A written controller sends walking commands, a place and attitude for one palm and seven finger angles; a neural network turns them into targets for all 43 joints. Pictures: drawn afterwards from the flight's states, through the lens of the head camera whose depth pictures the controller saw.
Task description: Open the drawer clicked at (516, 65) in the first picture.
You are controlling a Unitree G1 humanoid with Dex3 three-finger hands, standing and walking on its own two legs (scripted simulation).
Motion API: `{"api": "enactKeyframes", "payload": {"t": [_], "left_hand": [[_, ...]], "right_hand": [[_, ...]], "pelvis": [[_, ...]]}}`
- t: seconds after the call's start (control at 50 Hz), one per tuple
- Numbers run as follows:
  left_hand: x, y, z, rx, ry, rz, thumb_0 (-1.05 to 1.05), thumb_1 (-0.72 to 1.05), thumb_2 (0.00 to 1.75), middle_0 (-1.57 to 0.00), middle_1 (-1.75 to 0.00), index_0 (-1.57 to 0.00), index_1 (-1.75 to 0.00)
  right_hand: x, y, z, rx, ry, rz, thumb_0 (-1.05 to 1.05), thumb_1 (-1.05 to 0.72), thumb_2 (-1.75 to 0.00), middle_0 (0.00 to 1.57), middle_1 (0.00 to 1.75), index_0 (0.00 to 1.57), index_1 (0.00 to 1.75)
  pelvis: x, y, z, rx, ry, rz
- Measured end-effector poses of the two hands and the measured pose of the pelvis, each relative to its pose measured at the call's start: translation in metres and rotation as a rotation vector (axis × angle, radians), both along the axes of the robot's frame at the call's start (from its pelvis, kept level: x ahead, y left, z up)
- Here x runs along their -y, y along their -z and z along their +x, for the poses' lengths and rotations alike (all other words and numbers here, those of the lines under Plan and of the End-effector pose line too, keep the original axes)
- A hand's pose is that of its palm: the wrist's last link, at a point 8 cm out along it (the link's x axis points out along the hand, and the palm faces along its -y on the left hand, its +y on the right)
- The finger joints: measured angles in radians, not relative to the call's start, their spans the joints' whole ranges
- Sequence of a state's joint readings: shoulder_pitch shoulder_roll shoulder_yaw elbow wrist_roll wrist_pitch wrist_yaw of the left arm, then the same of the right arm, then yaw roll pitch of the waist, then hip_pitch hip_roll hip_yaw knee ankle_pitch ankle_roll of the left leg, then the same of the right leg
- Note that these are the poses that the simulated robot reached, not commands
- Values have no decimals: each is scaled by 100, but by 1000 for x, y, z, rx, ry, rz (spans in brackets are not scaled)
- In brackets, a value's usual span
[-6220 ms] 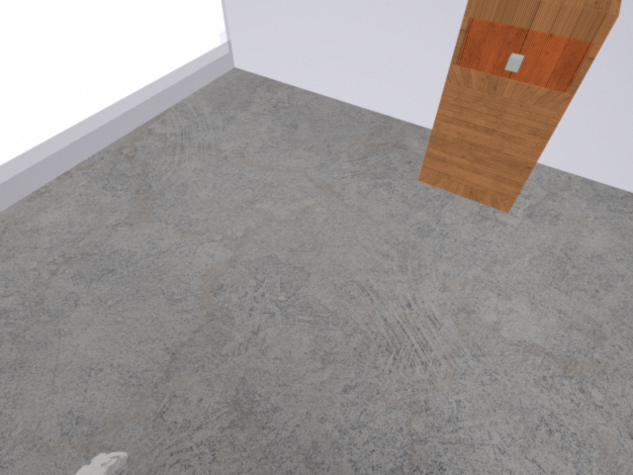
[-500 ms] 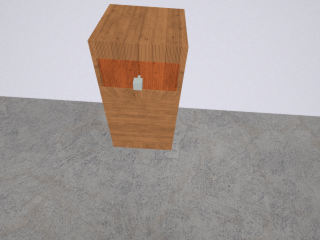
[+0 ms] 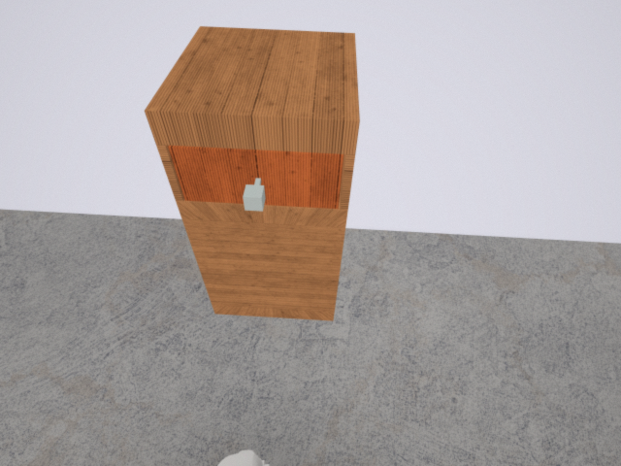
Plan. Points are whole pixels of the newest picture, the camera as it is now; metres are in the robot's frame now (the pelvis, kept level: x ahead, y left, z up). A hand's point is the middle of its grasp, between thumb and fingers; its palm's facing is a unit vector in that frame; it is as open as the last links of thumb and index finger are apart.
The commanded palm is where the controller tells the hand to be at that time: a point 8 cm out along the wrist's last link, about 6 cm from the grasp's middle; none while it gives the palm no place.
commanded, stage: take the last steps up to it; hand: left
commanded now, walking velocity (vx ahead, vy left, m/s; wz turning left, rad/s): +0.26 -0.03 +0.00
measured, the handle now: (255, 191) +0.69 +0.17 -0.11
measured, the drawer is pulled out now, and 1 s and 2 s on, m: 0.00 0.00 0.00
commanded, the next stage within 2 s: come to a stop and stand still in 0.26 s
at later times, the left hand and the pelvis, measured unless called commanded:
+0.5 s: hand (201, 402) +0.24 +0.20 -0.17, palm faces -0.03 -0.97 -0.23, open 7.3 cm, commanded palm none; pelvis +0.16 +0.01 +0.00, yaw -2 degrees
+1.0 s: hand (167, 423) +0.21 +0.25 -0.18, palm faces +0.04 -0.98 -0.21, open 7.4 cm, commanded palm none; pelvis +0.16 +0.05 +0.00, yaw -1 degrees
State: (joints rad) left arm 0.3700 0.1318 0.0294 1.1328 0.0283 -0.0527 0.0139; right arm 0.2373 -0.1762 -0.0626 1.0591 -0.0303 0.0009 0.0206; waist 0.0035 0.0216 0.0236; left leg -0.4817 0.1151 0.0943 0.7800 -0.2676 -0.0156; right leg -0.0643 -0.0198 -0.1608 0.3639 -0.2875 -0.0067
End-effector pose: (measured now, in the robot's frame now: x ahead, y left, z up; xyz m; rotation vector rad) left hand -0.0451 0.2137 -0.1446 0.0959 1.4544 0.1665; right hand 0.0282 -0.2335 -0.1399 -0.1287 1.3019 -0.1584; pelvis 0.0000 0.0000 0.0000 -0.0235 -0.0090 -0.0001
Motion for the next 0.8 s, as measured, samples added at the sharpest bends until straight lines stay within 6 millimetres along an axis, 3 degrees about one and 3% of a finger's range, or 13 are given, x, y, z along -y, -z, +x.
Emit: {"api": "enactKeyframes", "payload": {"t": [0.1, 0.16, 0.24, 0.34, 0.44, 0.52, 0.58, 0.66, 0.8], "left_hand": [[-12, 21, 5, -96, -44, -49, 0, 91, 90, -20, -30, -20, -30], [-24, 24, 28, -125, -26, -54, 0, 91, 90, -20, -30, -20, -30], [-40, 13, 88, -53, 19, -35, 1, 91, 90, -19, -30, -20, -30], [-50, 1, 174, 83, 61, 4, 0, 91, 90, -19, -30, -20, -30], [-44, -7, 248, 174, 106, 43, 0, 92, 90, -19, -30, -20, -30], [-26, -5, 293, 231, 139, 71, 0, 92, 90, -19, -30, -19, -30], [-11, -5, 311, 238, 155, 74, 0, 91, 90, -19, -30, -20, -30], [-2, -7, 317, 244, 137, 64, 0, 91, 90, -19, -30, -20, -30], [-25, -3, 303, 243, 96, 65, 0, 91, 90, -20, -30, -20, -30]], "right_hand": [[-18, 1, 76, 99, -53, -45, 1, -92, -90, 19, 30, 20, 30], [-31, -1, 99, 133, -46, -56, 1, -92, -90, 19, 30, 20, 30], [-39, -8, 104, 107, 7, -59, 0, -93, -90, 20, 30, 20, 30], [-43, -8, 94, 10, 41, -37, 0, -94, -90, 20, 30, 20, 30], [-48, 1, 81, -102, 83, 17, 0, -92, -90, 20, 30, 20, 30], [-45, 18, 80, -183, 114, 66, 1, -91, -90, 20, 30, 20, 30], [-38, 27, 88, -215, 133, 87, 1, -91, -90, 20, 30, 20, 30], [-26, 26, 111, -207, 110, 66, 1, -91, -90, 20, 30, 20, 30], [-12, 14, 164, -64, 37, -20, 1, -91, -90, 19, 30, 20, 30]], "pelvis": [[-23, 15, 42, 5, 2, -16], [-33, 16, 60, 10, 21, 2], [-39, 4, 84, 3, 33, 12], [-38, -4, 115, -5, 38, 23], [-26, -3, 144, 0, 35, 34], [-8, 8, 167, 11, 36, 59], [-2, 11, 177, 4, 27, 39], [-1, 9, 176, -6, 14, 42], [-18, 8, 164, -20, 7, 33]]}}
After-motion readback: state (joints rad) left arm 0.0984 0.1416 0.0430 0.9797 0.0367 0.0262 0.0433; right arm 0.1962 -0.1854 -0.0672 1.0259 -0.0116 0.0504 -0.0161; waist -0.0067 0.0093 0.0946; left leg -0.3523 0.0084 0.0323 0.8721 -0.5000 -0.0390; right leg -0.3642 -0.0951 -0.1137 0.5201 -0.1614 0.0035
